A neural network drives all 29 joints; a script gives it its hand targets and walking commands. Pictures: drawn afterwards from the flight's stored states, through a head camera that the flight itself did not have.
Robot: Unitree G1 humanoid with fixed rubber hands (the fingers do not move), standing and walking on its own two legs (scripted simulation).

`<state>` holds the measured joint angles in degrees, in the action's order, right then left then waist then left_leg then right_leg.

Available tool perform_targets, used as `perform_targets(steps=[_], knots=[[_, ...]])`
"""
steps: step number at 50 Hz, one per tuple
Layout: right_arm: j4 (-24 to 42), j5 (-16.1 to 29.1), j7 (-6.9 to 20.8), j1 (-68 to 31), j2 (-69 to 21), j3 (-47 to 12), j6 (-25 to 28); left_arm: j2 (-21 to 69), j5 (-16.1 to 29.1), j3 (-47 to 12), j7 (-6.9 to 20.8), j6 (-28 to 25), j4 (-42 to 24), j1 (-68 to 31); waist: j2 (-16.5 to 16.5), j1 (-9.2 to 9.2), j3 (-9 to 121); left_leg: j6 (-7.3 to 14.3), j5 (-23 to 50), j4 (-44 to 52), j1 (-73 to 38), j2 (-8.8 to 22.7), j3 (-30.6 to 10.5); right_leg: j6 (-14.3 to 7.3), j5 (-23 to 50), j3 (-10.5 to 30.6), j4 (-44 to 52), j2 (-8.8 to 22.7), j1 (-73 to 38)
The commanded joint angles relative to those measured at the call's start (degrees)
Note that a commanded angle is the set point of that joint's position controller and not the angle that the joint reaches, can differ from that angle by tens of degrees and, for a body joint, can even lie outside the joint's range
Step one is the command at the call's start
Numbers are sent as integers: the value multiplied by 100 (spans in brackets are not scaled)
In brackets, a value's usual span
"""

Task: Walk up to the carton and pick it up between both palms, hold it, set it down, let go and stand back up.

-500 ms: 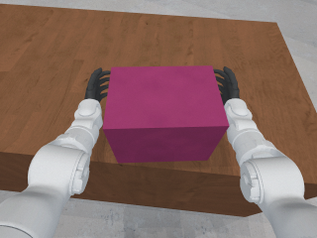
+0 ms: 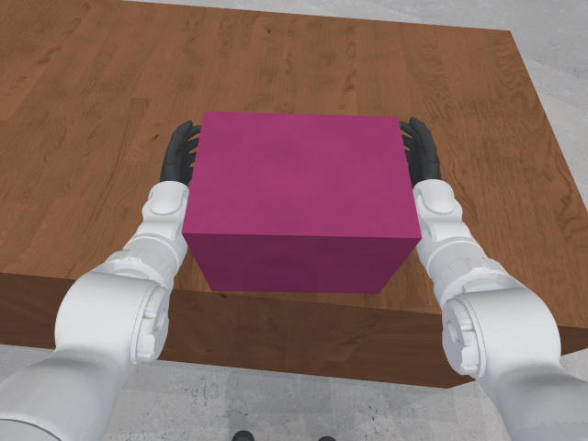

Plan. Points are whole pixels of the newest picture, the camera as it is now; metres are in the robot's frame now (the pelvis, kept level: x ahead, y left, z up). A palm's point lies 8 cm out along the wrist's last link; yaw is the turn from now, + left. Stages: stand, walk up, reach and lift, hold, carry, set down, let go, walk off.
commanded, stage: reach and lift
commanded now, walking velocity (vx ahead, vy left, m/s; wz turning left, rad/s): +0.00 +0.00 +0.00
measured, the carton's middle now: (298, 209) +0.41 +0.00 +0.04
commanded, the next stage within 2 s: none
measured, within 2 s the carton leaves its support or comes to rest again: leaves its support in 0.88 s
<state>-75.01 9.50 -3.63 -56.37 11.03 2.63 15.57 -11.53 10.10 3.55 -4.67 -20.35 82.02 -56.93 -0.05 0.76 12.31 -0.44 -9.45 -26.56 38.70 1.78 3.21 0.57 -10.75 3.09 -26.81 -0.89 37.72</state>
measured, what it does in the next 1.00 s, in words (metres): stands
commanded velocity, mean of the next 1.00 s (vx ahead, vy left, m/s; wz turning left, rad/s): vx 0.00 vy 0.00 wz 0.00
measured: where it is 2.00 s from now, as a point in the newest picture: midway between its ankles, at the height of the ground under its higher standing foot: outside the picture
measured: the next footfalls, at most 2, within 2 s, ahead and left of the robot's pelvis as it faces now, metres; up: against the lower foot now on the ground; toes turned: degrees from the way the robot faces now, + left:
none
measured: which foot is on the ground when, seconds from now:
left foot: down 0.00-1.00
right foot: down 0.00-1.00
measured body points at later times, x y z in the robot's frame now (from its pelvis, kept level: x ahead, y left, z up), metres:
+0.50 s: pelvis +0.01 +0.00 +0.00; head +0.08 +0.00 +0.45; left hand +0.46 +0.17 +0.08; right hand +0.47 -0.18 +0.08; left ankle +0.01 +0.12 -0.73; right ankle +0.00 -0.13 -0.73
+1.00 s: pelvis -0.01 +0.01 +0.01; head -0.02 +0.02 +0.46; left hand +0.41 +0.18 +0.12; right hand +0.41 -0.16 +0.14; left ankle +0.01 +0.12 -0.73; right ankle +0.00 -0.13 -0.73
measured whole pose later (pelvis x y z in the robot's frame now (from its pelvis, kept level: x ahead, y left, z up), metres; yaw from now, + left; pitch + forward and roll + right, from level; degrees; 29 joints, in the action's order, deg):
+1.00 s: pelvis -0.01 +0.01 +0.01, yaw +0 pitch +14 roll -1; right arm -66.4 2.9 -4.0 -47.1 9.1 4.0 10.3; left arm -8.5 7.7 4.7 -6.8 -17.7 70.6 -45.2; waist -1.3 0.8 17.5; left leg -0.4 -9.7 -26.1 30.1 2.0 3.2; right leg 1.0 -8.5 3.1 -22.0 -1.0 27.1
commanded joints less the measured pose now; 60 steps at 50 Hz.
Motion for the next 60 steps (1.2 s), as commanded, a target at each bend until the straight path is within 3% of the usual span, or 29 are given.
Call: perform_targets(steps=[1, 5, 6, 10, 11, 12, 15, 17, 18, 23, 24, 26, 27, 28, 30, 33, 34, 36, 38, 39, 41, 43, 45, 46, 49, 53, 55, 57, 60], knots=[[786, -235, 93, -2354, 81, 400, 126, 218, -156, -80, -146, -361, -1028, -2835, -323, 120, 4147, -388, 1967, -651, -2544, 42, -167, -93, 1266, -712, 173, -147, -535], [93, 90, 93, -2298, 51, 31, -129, 164, -163, 81, -37, -95, 36, -2375, 231, -5, 2449, -244, 1531, -509, -2222, 55, -192, -31, 1025, -589, 229, -106, -762], [42, 98, 55, -2248, 45, 114, -261, 161, -149, 32, 30, -52, 283, -2188, 369, 188, 2148, -181, 1377, -445, -2171, 27, -216, -45, 1101, -564, 217, -80, -812], [-283, 164, -24, -1962, 168, -1, -549, -41, -409, 281, 168, 317, 653, -1877, 426, 132, 1129, -69, 465, -139, -2066, -33, -187, 11, 301, -384, 510, 30, -1024], [175, 191, -50, -2067, 7, 76, -467, 54, -203, 45, 138, 197, -129, -2065, 499, 130, 1999, -104, 824, -183, -2191, -60, -157, 52, 696, -422, 446, -24, -1216], [289, 134, 20, -2321, -228, 87, -365, 479, -205, -183, 144, 55, -398, -2414, 215, 275, 2198, -159, 1098, -265, -2357, -36, -169, -5, 847, -499, 330, -92, -1015], [753, -52, 73, -2447, -283, 258, -213, 587, -75, -181, 50, -132, -821, -2657, 48, 171, 3041, -229, 1430, -388, -2438, -78, -223, -50, 1013, -538, 297, -110, -937], [964, -277, 78, -2426, -571, 538, -7, 825, -294, -257, -2, -300, -1283, -2891, -474, 162, 3967, -359, 1862, -526, -2735, -96, -193, -62, 1261, -565, 292, -102, -897], [1376, -323, 84, -2510, -622, 538, 85, 956, -126, -331, -54, -388, -1477, -3106, -320, 315, 4453, -387, 2030, -674, -2617, -57, -223, -57, 1529, -623, 97, -136, -861], [1906, -768, 272, -2248, -1557, 152, 434, 1970, -199, -825, 26, -615, -1975, -2879, -564, 291, 5090, -572, 3092, -750, -3234, 11, -264, -99, 2604, -754, 242, -199, -1386], [1701, -965, 330, -2413, -2019, 128, 281, 2172, -658, -349, 231, -477, -1245, -2709, -123, 168, 4508, -481, 3025, -695, -2981, -30, -232, -56, 2684, -662, 305, -168, -1664], [1546, -1103, 408, -2265, -2935, -123, 291, 3004, -973, -434, 507, -404, -1224, -2545, -187, 139, 4135, -469, 3362, -582, -3071, -93, -244, -9, 3569, -643, 265, -101, -2165], [1872, -1184, 523, -2325, -3728, -485, 233, 3446, -1118, -162, 764, -400, -983, -2300, 278, 37, 3873, -324, 3350, -474, -2872, -219, -270, 122, 4167, -539, 264, -35, -2676], [1500, -1296, 563, -2348, -3656, -261, 165, 3524, -1337, 22, 751, -326, -726, -2144, 189, 93, 3347, -335, 3281, -382, -2823, -211, -262, 114, 4039, -564, 221, -90, -2692], [1606, -1223, 522, -1742, -4092, -606, -10, 3443, -1405, 140, 1025, -184, -523, -1465, 746, 73, 2618, -129, 2581, -194, -2390, -338, -282, 283, 4458, -402, 236, 126, -3427], [1416, -1278, 532, -1484, -4021, -333, -136, 3705, -1434, -19, 1138, 46, -997, -1501, 310, 336, 2110, -142, 2072, 198, -2556, -308, -357, 239, 3847, -416, 415, 73, -3282], [1185, -1231, 637, -1641, -4040, -249, -170, 3757, -1443, -93, 1099, 67, -1167, -1724, 209, 108, 1716, -93, 1960, 236, -2462, -267, -271, 159, 3257, -392, 453, 48, -2996], [1904, -1107, 666, -2244, -4156, -347, -88, 4079, -1227, -433, 1069, 37, -1684, -2158, 181, 74, 2207, -183, 2035, 236, -2675, -312, -250, 131, 2861, -447, 491, -23, -2935], [2728, -990, 773, -2939, -4272, -485, 159, 4646, -766, -1226, 842, -150, -2654, -2918, -340, 296, 3406, -394, 2451, 40, -3198, -252, -393, -37, 2457, -617, 605, -190, -2559], [2859, -1014, 796, -2756, -4568, -772, 99, 4614, -655, -1306, 818, -227, -2869, -3036, -209, 162, 3601, -397, 2497, -30, -3118, -258, -334, -64, 2502, -463, 767, -121, -2705], [2930, -873, 856, -2879, -4498, -957, 114, 4868, -261, -1918, 612, -276, -3303, -3569, -616, 451, 4138, -595, 2846, -168, -3347, -205, -510, -125, 2311, -666, 735, -245, -2195], [3168, -704, 928, -2746, -4639, -1196, 46, 5075, -84, -2134, 491, -265, -3699, -3454, -589, 297, 4330, -589, 2604, -144, -3490, -184, -552, -160, 2017, -593, 795, -251, -2093], [2935, -696, 932, -2766, -4395, -1146, -221, 4716, -406, -1665, 558, -27, -2838, -3135, -256, 155, 3423, -454, 1611, 6, -3156, -237, -483, -143, 1333, -591, 817, -161, -2030], [2465, -704, 954, -2764, -4224, -830, -328, 4857, -468, -1896, 540, 119, -2817, -3529, -521, 399, 3016, -497, 991, 189, -3173, -214, -520, -225, 644, -627, 966, -207, -1664], [1772, -671, 1015, -2434, -3904, -573, -729, 4405, -771, -1229, 662, 558, -2244, -2979, -118, 151, 1235, -377, -395, 616, -2782, -186, -548, -219, -427, -494, 1129, -11, -1857], [1114, -773, 1042, -2081, -3344, -17, -1193, 4120, -1136, -664, 807, 1223, -1843, -2490, 75, 197, 260, -163, -1027, 906, -2690, -139, -431, -287, -1043, -468, 1184, -21, -1984], [1472, -656, 1060, -2355, -3491, -19, -1336, 3823, -1136, -527, 908, 1471, -1927, -2686, 99, 160, 493, -59, -973, 843, -2640, -190, -346, -241, -1159, -369, 1149, -51, -2215], [2429, -488, 1035, -2811, -3690, -316, -1367, 3629, -1057, -158, 933, 1554, -1778, -2307, 529, -317, 764, 186, -662, 856, -2606, -252, -314, -139, -1047, -311, 1146, 11, -2467], [3108, -316, 1143, -3517, -4027, -655, -1212, 4141, -701, -776, 684, 1412, -2910, -3120, 260, -314, 2284, 41, -92, 702, -2926, -219, -383, -105, -518, -345, 945, -91, -2386]])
